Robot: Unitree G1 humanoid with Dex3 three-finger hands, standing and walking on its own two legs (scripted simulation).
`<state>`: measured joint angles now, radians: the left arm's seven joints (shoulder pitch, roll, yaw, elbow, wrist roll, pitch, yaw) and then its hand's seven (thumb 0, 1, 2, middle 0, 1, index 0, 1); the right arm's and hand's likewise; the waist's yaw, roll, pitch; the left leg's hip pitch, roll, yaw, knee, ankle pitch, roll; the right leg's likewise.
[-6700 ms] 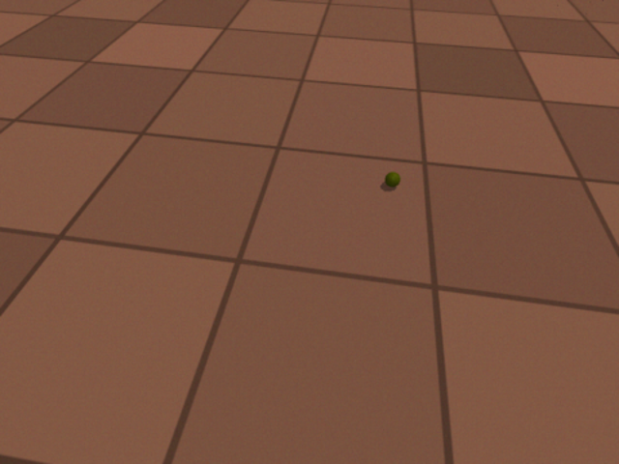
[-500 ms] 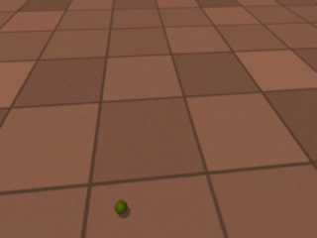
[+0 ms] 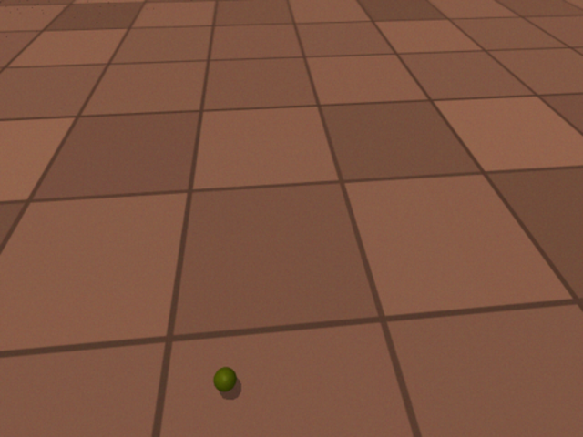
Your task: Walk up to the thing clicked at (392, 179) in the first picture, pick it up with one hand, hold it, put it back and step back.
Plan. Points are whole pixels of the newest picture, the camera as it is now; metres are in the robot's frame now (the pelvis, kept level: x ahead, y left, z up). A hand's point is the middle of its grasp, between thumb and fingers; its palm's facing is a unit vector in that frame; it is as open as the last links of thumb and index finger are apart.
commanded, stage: stand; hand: left
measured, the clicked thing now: (225, 379) +0.45 +0.23 -0.75
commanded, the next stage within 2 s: none
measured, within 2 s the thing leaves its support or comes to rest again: neither
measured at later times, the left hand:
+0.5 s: hand out of the picture +0.06 +0.25 -0.16, palm faces -0.01 -0.94 -0.34, open 7.4 cm
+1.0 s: hand out of the picture +0.08 +0.26 -0.15, palm faces -0.02 -0.94 -0.35, open 7.4 cm
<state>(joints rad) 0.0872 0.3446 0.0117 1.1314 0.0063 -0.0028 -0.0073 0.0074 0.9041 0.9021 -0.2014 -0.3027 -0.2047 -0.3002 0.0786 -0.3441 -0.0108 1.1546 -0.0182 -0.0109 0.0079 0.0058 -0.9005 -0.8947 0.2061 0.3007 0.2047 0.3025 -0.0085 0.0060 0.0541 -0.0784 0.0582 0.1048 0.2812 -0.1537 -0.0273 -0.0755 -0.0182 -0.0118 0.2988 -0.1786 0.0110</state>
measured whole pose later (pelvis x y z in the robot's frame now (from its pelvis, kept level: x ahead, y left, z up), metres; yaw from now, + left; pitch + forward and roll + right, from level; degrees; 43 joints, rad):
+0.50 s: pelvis -0.01 +0.00 +0.00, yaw +0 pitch -2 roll +0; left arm 0.11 0.35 0.01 1.13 0.01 0.00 -0.01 0.01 0.90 0.90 -0.20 -0.30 -0.20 -0.30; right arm 0.10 -0.35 -0.01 1.16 -0.02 -0.01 0.01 0.01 -0.90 -0.89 0.21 0.30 0.20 0.30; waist 0.00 0.00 0.05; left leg -0.11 0.06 0.10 0.30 -0.15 -0.03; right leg -0.10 -0.02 -0.02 0.31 -0.17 0.01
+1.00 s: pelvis +0.00 +0.00 +0.00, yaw +0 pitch -2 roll +0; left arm 0.10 0.36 0.00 1.12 0.01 -0.01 -0.01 0.01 0.90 0.90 -0.20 -0.30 -0.20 -0.30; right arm 0.09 -0.35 -0.01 1.15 -0.02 -0.01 0.01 0.01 -0.90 -0.89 0.21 0.30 0.20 0.30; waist 0.00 0.00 0.04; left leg -0.10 0.06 0.10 0.30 -0.16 -0.02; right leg -0.09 -0.02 -0.02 0.31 -0.18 0.01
